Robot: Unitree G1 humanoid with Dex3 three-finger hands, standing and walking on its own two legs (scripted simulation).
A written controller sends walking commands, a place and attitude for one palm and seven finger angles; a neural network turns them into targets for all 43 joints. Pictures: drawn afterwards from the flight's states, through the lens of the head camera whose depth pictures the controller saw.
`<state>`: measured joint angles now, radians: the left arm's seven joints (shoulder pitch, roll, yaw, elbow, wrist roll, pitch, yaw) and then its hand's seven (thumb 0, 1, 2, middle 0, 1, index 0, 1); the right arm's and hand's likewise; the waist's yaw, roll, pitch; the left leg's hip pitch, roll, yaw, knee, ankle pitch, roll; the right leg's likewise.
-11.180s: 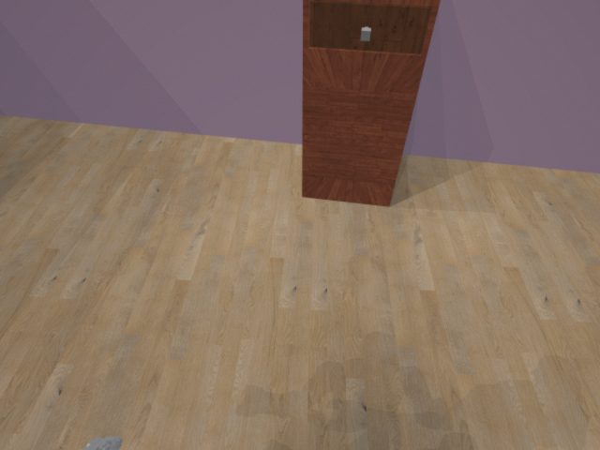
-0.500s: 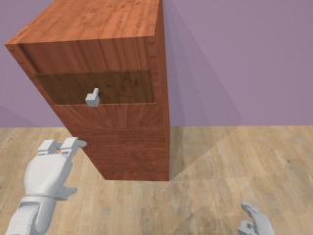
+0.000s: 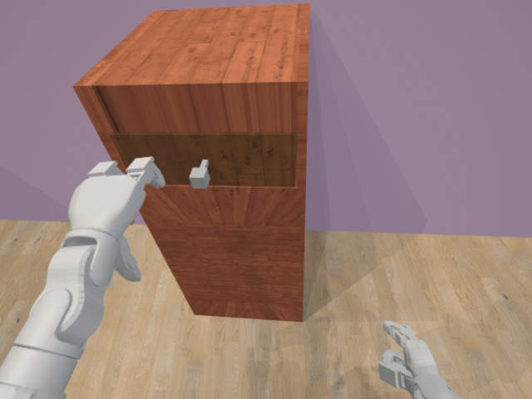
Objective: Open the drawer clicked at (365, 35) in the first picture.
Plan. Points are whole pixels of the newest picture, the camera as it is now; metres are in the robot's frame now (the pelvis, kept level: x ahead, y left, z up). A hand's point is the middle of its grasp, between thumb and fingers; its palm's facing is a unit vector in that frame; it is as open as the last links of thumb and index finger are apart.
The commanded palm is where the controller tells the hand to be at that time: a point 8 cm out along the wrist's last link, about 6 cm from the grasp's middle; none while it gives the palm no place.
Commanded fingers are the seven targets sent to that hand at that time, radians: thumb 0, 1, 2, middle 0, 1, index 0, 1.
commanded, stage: raise the hand with hooked fingers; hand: left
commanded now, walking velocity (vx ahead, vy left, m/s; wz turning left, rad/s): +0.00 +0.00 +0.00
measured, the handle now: (201, 172) +0.53 +0.22 +0.04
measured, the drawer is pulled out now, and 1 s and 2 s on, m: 0.00 0.00 0.00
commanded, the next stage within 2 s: move the hooked fingers above the handle in 0.46 s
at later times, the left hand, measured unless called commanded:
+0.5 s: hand (119, 221) +0.30 +0.25 +0.15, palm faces +0.14 -0.07 -0.99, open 13.8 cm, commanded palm +0.26 +0.25 +0.21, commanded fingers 0.00 -0.50 0.30 -0.30 -1.20 -0.30 -1.20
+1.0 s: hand (150, 204) +0.35 +0.23 +0.13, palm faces +0.03 -0.04 -1.00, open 13.8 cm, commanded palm +0.33 +0.23 +0.19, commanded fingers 0.00 -0.50 0.30 -0.30 -1.20 -0.30 -1.20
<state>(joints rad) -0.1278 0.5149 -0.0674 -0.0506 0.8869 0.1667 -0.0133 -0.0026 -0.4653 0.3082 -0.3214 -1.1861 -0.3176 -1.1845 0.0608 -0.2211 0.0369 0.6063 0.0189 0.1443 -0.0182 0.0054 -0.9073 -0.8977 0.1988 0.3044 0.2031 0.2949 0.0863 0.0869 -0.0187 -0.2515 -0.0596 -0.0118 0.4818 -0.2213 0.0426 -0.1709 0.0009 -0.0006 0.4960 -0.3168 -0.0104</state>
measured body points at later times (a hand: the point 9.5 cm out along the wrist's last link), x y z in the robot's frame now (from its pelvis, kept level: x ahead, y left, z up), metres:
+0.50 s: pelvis -0.02 +0.01 +0.00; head -0.01 -0.03 +0.45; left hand +0.28 +0.25 +0.20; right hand +0.17 -0.22 -0.11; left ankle +0.02 +0.09 -0.74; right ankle -0.03 -0.11 -0.74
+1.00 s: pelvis -0.01 -0.02 +0.00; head +0.01 -0.06 +0.45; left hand +0.34 +0.23 +0.18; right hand +0.17 -0.26 -0.12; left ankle +0.02 +0.09 -0.74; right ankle -0.03 -0.11 -0.74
